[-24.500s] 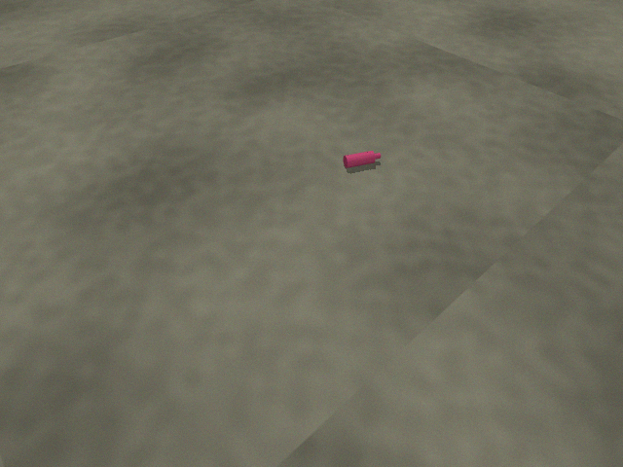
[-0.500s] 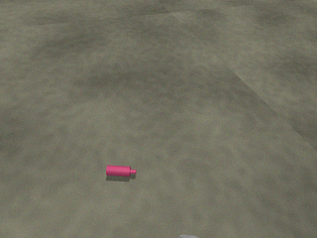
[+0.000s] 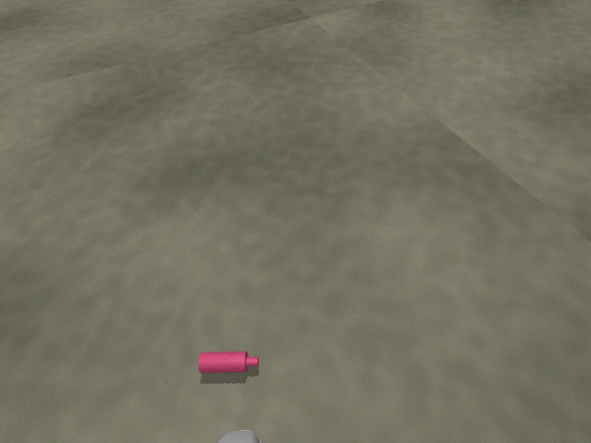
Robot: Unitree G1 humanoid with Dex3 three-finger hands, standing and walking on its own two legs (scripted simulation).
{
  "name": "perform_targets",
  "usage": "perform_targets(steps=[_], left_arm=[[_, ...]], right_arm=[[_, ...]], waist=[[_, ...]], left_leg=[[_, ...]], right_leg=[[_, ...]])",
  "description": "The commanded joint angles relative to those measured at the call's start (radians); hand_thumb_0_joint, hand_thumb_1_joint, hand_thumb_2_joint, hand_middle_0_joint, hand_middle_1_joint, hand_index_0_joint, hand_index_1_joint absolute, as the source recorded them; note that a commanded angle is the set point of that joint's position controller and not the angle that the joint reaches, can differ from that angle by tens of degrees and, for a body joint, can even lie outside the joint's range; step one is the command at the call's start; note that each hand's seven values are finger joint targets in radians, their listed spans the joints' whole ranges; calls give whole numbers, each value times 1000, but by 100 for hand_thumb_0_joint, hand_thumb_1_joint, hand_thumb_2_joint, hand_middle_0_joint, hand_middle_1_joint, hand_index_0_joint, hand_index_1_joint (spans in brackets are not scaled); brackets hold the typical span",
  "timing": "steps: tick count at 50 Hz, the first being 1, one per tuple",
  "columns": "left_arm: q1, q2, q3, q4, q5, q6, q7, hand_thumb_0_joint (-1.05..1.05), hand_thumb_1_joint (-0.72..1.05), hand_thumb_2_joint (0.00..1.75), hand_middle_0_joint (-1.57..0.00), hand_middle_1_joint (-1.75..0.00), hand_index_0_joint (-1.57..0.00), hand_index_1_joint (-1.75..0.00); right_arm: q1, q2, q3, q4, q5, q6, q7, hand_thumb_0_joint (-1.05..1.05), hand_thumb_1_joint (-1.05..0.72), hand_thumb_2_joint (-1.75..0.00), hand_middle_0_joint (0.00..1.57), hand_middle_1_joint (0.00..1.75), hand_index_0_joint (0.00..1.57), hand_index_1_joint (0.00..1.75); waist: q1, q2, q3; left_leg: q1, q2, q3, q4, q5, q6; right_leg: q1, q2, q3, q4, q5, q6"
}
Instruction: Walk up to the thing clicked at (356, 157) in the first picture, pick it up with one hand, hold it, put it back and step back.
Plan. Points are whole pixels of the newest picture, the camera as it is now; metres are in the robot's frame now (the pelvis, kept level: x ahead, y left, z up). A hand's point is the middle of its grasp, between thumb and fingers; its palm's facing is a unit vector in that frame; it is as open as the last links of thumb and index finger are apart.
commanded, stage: walk up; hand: left
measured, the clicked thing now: (229, 362) +0.50 +0.27 -0.74
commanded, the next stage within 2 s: none
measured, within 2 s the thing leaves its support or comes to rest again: neither
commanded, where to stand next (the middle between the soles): +0.09 +0.03 m, yaw +1 degrees
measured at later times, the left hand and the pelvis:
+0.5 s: hand out of the picture +0.10 +0.26 -0.17, palm faces +0.01 -0.93 -0.37, open 7.3 cm; pelvis +0.02 +0.00 -0.02, yaw +0 degrees
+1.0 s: hand out of the picture +0.11 +0.27 -0.15, palm faces -0.03 -0.93 -0.37, open 7.3 cm; pelvis +0.02 +0.01 +0.00, yaw +1 degrees
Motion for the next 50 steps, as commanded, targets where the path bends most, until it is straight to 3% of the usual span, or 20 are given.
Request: perform_targets(steps=[1,4,6,8,9,10,11,12,15,19,22,23,24,25,26,27,29,31,36,50], left_arm=[[-11,232,68,-95,19,-10,26,0,90,90,-20,-30,-20,-30],[3,245,63,-89,10,11,31,0,90,90,-20,-30,-20,-30],[-19,258,57,-90,-2,24,36,0,90,90,-20,-30,-20,-30],[-37,244,43,-89,-18,36,42,0,90,90,-20,-30,-20,-30],[-38,216,33,-91,-26,40,43,0,90,90,-20,-30,-20,-30],[-6,189,26,-74,-39,47,45,0,90,90,-20,-30,-20,-30],[24,214,34,-40,-39,60,53,0,90,90,-20,-30,-20,-30],[24,224,33,-21,-32,64,58,0,90,90,-20,-30,-20,-30],[-6,236,41,18,-28,60,47,0,90,90,-20,-30,-20,-30],[11,212,29,66,-30,39,46,0,90,90,-20,-30,-20,-30],[60,214,30,120,-15,7,65,0,90,90,-20,-30,-20,-30],[40,242,32,120,-2,-5,73,0,90,90,-20,-30,-20,-30],[10,294,40,106,13,-18,78,0,90,90,-20,-30,-20,-30],[-60,361,48,100,6,-15,77,0,90,90,-20,-30,-20,-30],[-133,378,45,80,10,-14,75,0,90,90,-20,-30,-20,-30],[-175,331,35,70,7,-15,73,0,90,90,-20,-30,-20,-30],[-164,283,20,82,5,-20,67,0,90,90,-20,-30,-20,-30],[-129,270,17,109,1,-23,64,0,90,90,-20,-30,-20,-30],[-157,272,12,126,4,-14,59,0,90,90,-20,-30,-20,-30],[-151,260,-1,195,-4,-5,61,0,90,90,-20,-30,-20,-30]], right_arm=[[75,-135,-47,-24,-5,-3,-25,0,-90,-90,20,30,20,30],[36,-125,-43,-23,-4,-7,-42,0,-90,-90,20,30,20,30],[37,-125,-41,-20,-5,-7,-51,0,-90,-90,20,30,20,30],[47,-150,-46,-12,-9,-15,-56,0,-90,-90,20,30,20,30],[39,-209,-59,-18,-18,-20,-60,0,-90,-90,20,30,20,30],[-27,-259,-63,-40,-18,-22,-58,0,-90,-90,20,30,20,30],[-77,-265,-57,-47,-5,-22,-55,0,-90,-90,20,30,20,30],[-86,-257,-56,-41,-9,-23,-56,0,-90,-90,20,30,20,30],[-131,-214,-33,-40,-7,-16,-59,0,-90,-90,20,30,20,30],[-158,-202,-29,-26,-8,0,-46,0,-90,-90,20,30,20,30],[-194,-197,-27,-24,-1,29,-33,0,-90,-90,20,30,20,30],[-207,-164,-19,-23,11,34,-30,0,-90,-90,20,30,20,30],[-203,-140,-13,-30,19,38,-24,0,-90,-90,20,30,20,30],[-216,-143,-18,-22,14,46,-26,0,-90,-90,20,30,20,30],[-211,-161,-33,4,2,53,-25,0,-90,-90,20,30,20,30],[-189,-162,-37,27,1,50,-21,0,-90,-90,20,30,20,30],[-238,-169,-33,39,13,36,-6,0,-90,-90,20,30,20,30],[-264,-164,-32,45,10,30,-1,0,-90,-90,20,30,20,30],[-274,-167,-25,91,3,38,7,0,-90,-90,20,30,20,30],[-270,-171,-20,180,3,31,0,0,-90,-90,20,30,20,30]], waist=[[9,-189,-24],[25,-188,-100],[4,-166,-146],[-26,-105,-152],[-23,35,-173],[10,134,-168],[14,156,-163],[4,165,-171],[13,145,-147],[9,162,-189],[32,124,-213],[32,70,-199],[9,-42,-170],[-11,-111,-120],[-32,-160,-78],[-58,-136,-47],[-45,-109,-52],[-15,-128,-98],[-21,-102,-69],[-7,1,-136]], left_leg=[[73,16,76,-236,-10,-33],[112,-11,87,-297,63,-18],[173,-27,93,-364,122,15],[260,-6,49,-526,267,44],[267,131,-121,-609,384,74],[250,268,-310,-658,444,156],[228,333,-363,-649,480,259],[235,346,-389,-633,501,299],[185,228,-180,-606,503,219],[278,167,-104,-550,426,168],[260,130,-41,-424,452,130],[184,113,-35,-395,417,93],[85,55,-5,-350,319,44],[88,4,32,-356,28,20],[176,13,13,-294,-98,22],[230,26,6,-341,-71,22],[277,41,-10,-499,178,46],[310,70,-43,-509,316,68],[272,51,-38,-599,64,40],[230,79,-63,-700,130,39]], right_leg=[[-108,-211,112,-169,196,-149],[-26,-252,142,-31,498,-152],[-23,-256,153,56,534,-130],[-87,-229,158,136,355,-81],[-107,-160,119,219,189,-27],[-134,-28,51,307,-81,27],[-119,-3,79,420,-382,37],[-123,-30,119,468,-443,40],[-114,-29,124,469,-395,38],[-90,-32,34,248,-305,60],[56,-34,11,-77,-25,72],[96,-80,99,-75,56,53],[100,-202,286,-80,122,3],[-18,-317,369,-84,93,-88],[-157,-351,400,-83,32,-124],[-212,-317,332,-69,-7,-100],[-190,-200,172,-47,-25,4],[-144,-145,136,-34,13,39],[-120,-166,165,-99,-179,29],[67,-133,96,-110,-14,35]])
